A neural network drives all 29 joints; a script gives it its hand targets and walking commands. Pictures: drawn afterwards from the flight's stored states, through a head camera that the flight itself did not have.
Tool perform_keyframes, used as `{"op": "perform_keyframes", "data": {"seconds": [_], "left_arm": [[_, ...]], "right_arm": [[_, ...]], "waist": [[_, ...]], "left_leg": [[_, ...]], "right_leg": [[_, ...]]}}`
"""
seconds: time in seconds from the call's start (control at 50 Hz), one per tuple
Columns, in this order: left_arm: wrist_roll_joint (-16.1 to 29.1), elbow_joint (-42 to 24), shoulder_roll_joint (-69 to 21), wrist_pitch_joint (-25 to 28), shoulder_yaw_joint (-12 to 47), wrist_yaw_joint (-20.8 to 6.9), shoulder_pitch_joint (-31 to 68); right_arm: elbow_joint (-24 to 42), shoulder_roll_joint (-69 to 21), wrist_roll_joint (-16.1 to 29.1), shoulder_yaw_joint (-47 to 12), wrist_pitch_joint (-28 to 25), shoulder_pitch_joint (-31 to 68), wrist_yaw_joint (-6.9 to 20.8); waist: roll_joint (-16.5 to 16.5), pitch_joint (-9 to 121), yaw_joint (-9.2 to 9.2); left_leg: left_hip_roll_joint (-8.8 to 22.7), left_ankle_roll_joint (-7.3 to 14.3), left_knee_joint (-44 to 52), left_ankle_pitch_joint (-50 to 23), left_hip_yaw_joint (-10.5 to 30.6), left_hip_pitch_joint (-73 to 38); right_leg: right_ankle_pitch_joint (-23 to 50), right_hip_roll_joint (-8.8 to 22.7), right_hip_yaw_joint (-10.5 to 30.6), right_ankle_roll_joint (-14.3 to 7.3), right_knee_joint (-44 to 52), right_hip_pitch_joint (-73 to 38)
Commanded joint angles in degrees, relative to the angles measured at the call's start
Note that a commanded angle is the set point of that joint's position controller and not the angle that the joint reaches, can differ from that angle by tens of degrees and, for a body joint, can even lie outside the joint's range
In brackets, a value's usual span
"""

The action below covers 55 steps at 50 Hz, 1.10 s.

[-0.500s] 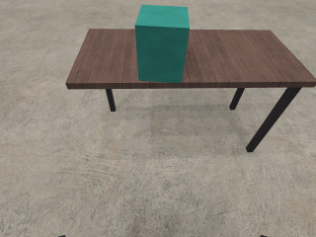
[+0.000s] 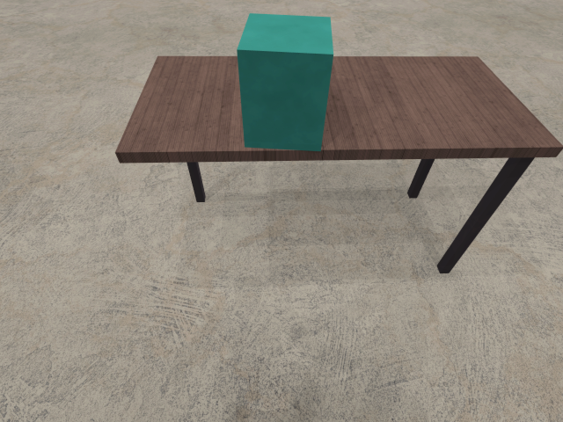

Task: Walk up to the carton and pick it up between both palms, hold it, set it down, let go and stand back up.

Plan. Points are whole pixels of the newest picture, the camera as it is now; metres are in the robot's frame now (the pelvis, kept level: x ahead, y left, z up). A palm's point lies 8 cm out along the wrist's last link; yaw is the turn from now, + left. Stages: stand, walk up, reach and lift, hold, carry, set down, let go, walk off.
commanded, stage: stand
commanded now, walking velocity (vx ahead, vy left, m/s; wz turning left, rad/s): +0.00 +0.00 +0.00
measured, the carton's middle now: (286, 84) +0.88 +0.02 +0.04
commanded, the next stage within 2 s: walk up in 0.46 s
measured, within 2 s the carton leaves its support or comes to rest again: neither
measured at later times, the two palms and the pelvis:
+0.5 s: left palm out of the picture +0.08 +0.29 -0.12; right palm out of the picture +0.09 -0.30 -0.11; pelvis +0.00 +0.00 +0.00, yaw +0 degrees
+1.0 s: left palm out of the picture +0.08 +0.38 -0.13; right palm (481, 416) +0.17 -0.28 -0.09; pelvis +0.07 +0.04 -0.02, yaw +4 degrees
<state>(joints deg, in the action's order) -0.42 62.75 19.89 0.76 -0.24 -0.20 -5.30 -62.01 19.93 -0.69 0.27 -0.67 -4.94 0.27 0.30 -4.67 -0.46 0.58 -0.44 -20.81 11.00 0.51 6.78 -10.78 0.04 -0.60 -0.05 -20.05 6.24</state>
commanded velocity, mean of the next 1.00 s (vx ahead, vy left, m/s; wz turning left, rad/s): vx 0.00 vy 0.00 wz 0.00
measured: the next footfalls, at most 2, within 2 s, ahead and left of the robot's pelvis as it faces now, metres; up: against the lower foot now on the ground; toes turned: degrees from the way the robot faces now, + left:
left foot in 0.90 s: +0.13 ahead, +0.16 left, +0.00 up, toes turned +5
right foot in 1.32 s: +0.35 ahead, -0.10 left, +0.00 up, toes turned +0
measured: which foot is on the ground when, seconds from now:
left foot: down 0.00-0.72, up 0.74-0.88, down 0.90-1.00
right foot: down 0.00-0.92, up 0.94-1.00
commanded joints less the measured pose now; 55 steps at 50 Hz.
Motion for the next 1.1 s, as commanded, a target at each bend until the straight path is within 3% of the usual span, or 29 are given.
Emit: {"op": "perform_keyframes", "data": {"seconds": [0.0, 0.06, 0.1, 0.14, 0.16, 0.18, 0.4, 0.48, 0.52, 0.54, 0.6, 0.62, 0.64, 0.66, 0.68, 0.7, 0.72, 0.74, 0.76, 0.8, 0.84, 0.86, 0.88, 0.9, 0.92, 0.94, 0.98, 1.04, 1.08], "left_arm": [[-0.2, -3.2, 12.5, 1.0, -2.5, 0.7, 1.9], [-0.1, -3.4, 11.6, 1.0, -2.3, 0.7, 2.5], [0.0, -3.6, 12.0, 1.0, -2.3, 0.4, 2.1], [-0.1, -3.2, 11.7, 0.9, -2.2, 0.6, 2.8], [-0.1, -3.0, 11.8, 0.9, -2.2, 0.7, 1.5], [0.0, -3.3, 11.4, 0.9, -2.3, 0.7, 2.1], [0.0, -3.2, 12.0, 0.9, -2.1, 0.6, 2.6], [0.1, -3.0, 12.1, 1.0, -2.3, 0.7, 2.5], [0.0, -3.1, 12.1, 1.0, -2.3, 0.6, 2.2], [0.1, -2.9, 12.0, 0.8, -2.3, 0.6, 2.0], [0.0, -3.0, 11.6, 0.9, -2.4, 0.6, 2.3], [-0.1, -3.2, 12.6, 0.8, -2.5, 0.6, 2.7], [-1.0, -7.1, 17.7, 2.0, -5.4, -0.6, -2.1], [-1.4, -7.0, 17.8, 2.2, -5.5, -0.8, -4.9], [-1.5, -7.6, 18.2, 2.6, -6.2, -1.0, -7.1], [-1.4, -8.3, 18.3, 2.7, -6.9, -1.2, -9.3], [-1.9, -8.7, 20.8, 3.0, -8.0, -1.2, -11.5], [-1.9, -10.5, 20.7, 3.6, -8.2, -1.2, -10.6], [-1.9, -12.5, 20.3, 3.8, -8.2, -1.3, -7.1], [-1.8, -14.1, 19.7, 4.0, -7.6, -1.7, -6.4], [-1.6, -15.2, 19.2, 3.6, -7.3, -2.2, -5.1], [-1.4, -15.8, 19.6, 3.2, -7.3, -2.5, -3.6], [-1.3, -16.8, 17.9, 3.0, -7.0, -2.6, -2.5], [-0.7, -17.7, 13.9, 2.8, -5.6, -2.7, -3.1], [-0.5, -20.0, 11.8, 3.0, -4.6, -2.4, -3.3], [-0.4, -18.6, 17.1, 2.7, -5.2, -1.8, -4.3], [0.4, -16.1, 17.6, 3.1, -5.6, -2.2, -8.8], [0.0, -15.4, 17.2, 2.7, -5.3, -2.7, -12.1], [-0.4, -17.2, 17.0, 2.4, -5.8, -3.3, -8.0]], "right_arm": [[3.4, 11.9, 0.2, 2.3, -1.0, 2.4, -0.5], [3.8, 11.6, 0.1, 2.4, -1.1, 3.2, -0.5], [2.9, 11.7, -0.1, 2.4, -0.8, 2.0, -0.5], [3.7, 12.3, -0.3, 2.6, -0.9, 3.4, -0.6], [3.6, 11.7, 0.2, 2.3, -1.0, 3.3, -0.5], [3.3, 11.9, 0.1, 2.1, -0.9, 3.0, -0.4], [3.0, 12.4, -0.2, 2.0, -1.1, 2.2, -0.6], [3.6, 11.8, 0.1, 2.1, -1.0, 2.4, -0.7], [3.1, 11.9, 0.0, 2.0, -0.6, 2.8, -0.6], [3.4, 11.7, 0.2, 2.0, -0.7, 2.0, -0.6], [3.1, 12.7, 0.0, 2.1, -0.9, 3.4, -0.8], [3.3, 11.4, -0.1, 1.7, -0.8, 2.8, -0.6], [6.1, 16.8, -1.3, 5.4, -1.2, -2.5, 0.7], [6.5, 17.9, -1.3, 6.0, -1.1, -1.3, 1.2], [8.8, 15.7, -1.0, 6.0, -1.1, 0.7, 1.7], [11.4, 13.2, -1.1, 5.4, -1.2, 4.0, 2.3], [13.1, 11.3, -1.5, 5.3, -1.3, 5.9, 2.4], [13.7, 12.8, -1.8, 5.4, -1.4, 5.6, 2.5], [13.8, 14.9, -1.1, 6.3, -1.5, 2.4, 3.1], [14.1, 14.8, -0.8, 6.4, -2.2, 0.3, 4.0], [14.2, 15.2, -0.9, 7.1, -2.7, -2.3, 4.5], [13.3, 14.7, -0.7, 7.3, -3.0, -5.7, 4.6], [11.5, 15.5, -1.1, 8.1, -3.3, -11.7, 4.2], [10.7, 19.6, -1.5, 9.4, -3.7, -19.1, 3.2], [12.8, 26.2, -1.3, 10.4, -4.4, -21.7, 2.7], [14.3, 24.9, 0.5, 9.9, -4.2, -16.9, 2.6], [17.1, 20.6, 0.4, 8.1, -4.3, -11.8, 2.0], [18.0, 19.7, 0.1, 7.6, -4.7, -12.2, 1.6], [18.6, 19.8, -0.1, 7.7, -5.0, -13.7, 1.7]], "waist": [[-0.5, 5.7, 0.09], [-1.3, 6.0, 0.56], [1.0, 6.5, -0.42], [-0.9, 6.6, 0.32], [0.0, 5.4, -0.01], [-2.2, 5.5, -0.6], [1.1, 6.0, -0.09], [-0.8, 7.7, 0.58], [-1.2, 6.0, -0.62], [0.2, 5.8, 0.45], [-1.3, 5.2, -0.02], [0.3, 6.4, 0.19], [-1.0, 11.0, -0.58], [-2.0, 7.0, -1.93], [1.5, 1.6, -3.31], [3.8, -2.3, -5.15], [9.4, -4.0, -6.85], [4.1, -4.7, -5.97], [2.5, -4.0, -3.21], [6.5, -1.4, -2.69], [8.4, -2.0, -1.47], [7.7, -1.2, 0.83], [2.9, 0.7, 4.69], [-9.7, 3.7, 7.98], [-19.0, 5.0, 7.79], [-5.4, 2.9, 5.25], [-4.7, -1.7, 1.09], [-8.1, -0.5, 0.76], [-7.8, -2.4, 1.8]], "left_leg": [[6.6, 2.4, 3.6, -7.8, 5.2, -0.9], [6.5, 2.2, 3.8, -7.7, 5.1, -1.1], [6.5, 2.2, 3.8, -8.0, 5.0, -1.6], [6.4, 2.0, 3.8, -8.9, 4.9, -1.0], [6.3, 1.8, 4.2, -8.3, 5.4, -0.8], [6.4, 1.8, 3.6, -7.3, 4.7, -0.5], [6.7, 2.2, 3.7, -8.6, 5.2, -1.1], [6.3, 2.4, 4.0, -8.4, 5.1, -1.7], [6.5, 2.2, 3.8, -8.5, 4.8, -1.2], [6.5, 1.8, 4.0, -8.5, 5.2, -1.1], [6.5, 2.1, 4.1, -7.2, 5.1, -1.0], [6.7, 2.2, 4.4, -7.7, 5.3, -1.0], [4.0, 6.0, -0.9, 16.8, 6.1, -0.2], [5.2, 7.5, -3.7, 24.9, 8.5, 5.6], [4.8, 7.8, -7.2, 26.2, 9.2, 15.0], [2.2, 6.0, -12.9, 20.9, 5.2, 25.1], [0.4, 4.4, -25.5, 17.5, 2.0, 33.0], [2.3, 3.7, -29.2, 17.1, 6.4, 34.1], [5.2, 2.8, -27.4, 15.5, 6.8, 31.5], [5.3, 2.1, -20.7, 15.5, 3.3, 23.5], [2.6, 2.3, -16.7, 11.9, 0.7, 14.5], [1.4, 2.6, -10.6, 7.2, -1.6, 6.9], [-1.0, 3.0, -8.7, 4.0, -3.5, -3.6], [4.6, 5.9, 0.6, 19.0, 10.5, -12.5], [19.5, 12.5, 13.3, 32.7, 42.1, -13.3], [21.7, 15.0, 11.6, 32.7, 38.6, -6.8], [17.1, 13.9, 8.4, 20.7, 27.2, -2.5], [14.9, 13.3, 7.2, 4.6, 16.7, -0.7], [14.9, 13.9, 7.8, 1.8, 14.9, -0.1]], "right_leg": [[6.2, 7.2, 5.2, -2.0, 3.8, -0.1], [6.8, 7.5, 5.4, -2.2, 4.0, -0.4], [6.1, 7.3, 5.4, -2.0, 3.9, -0.5], [7.6, 7.3, 4.8, -1.9, 3.3, -0.9], [6.9, 7.0, 4.7, -1.9, 3.8, -0.1], [5.2, 7.5, 5.6, -2.0, 4.5, -0.3], [6.0, 7.6, 5.0, -1.9, 4.7, -0.8], [8.0, 7.7, 5.5, -2.2, 4.5, -2.2], [7.8, 7.7, 5.4, -2.0, 4.4, -1.2], [7.5, 7.4, 4.7, -1.6, 4.5, -0.7], [6.4, 7.4, 5.5, -1.9, 4.8, 0.0], [6.5, 7.5, 5.0, -2.0, 4.1, -1.1], [-17.9, 5.3, 3.8, -4.3, -0.4, -3.8], [-27.4, 7.0, 7.4, -6.2, -1.2, -0.3], [-31.4, 9.1, 11.4, -8.1, -0.7, -0.5], [-33.0, 13.1, 17.8, -11.1, 3.8, -5.3], [-30.8, 21.7, 26.9, -15.5, 11.4, -9.1], [-28.9, 24.0, 27.9, -16.9, 12.6, -7.0], [-26.1, 24.0, 25.2, -17.1, 11.9, -6.5], [-17.9, 20.6, 15.5, -15.2, 9.1, -3.3], [-17.0, 17.2, 10.2, -13.0, 6.4, 3.8], [-16.1, 15.4, 6.8, -11.6, 2.6, 9.1], [-10.5, 12.2, 2.3, -9.1, -5.9, 15.5], [-9.0, 4.9, -4.4, -5.9, -27.0, 23.7], [-22.0, -4.0, -1.0, -3.4, -43.2, 35.9], [-17.5, 1.3, 7.7, -3.9, -46.6, 33.5], [-12.0, 3.7, 7.3, -3.2, -43.3, 32.3], [-8.0, 5.3, 4.7, -1.4, -35.6, 26.1], [-7.6, 5.3, 2.8, -0.9, -30.8, 26.2]]}}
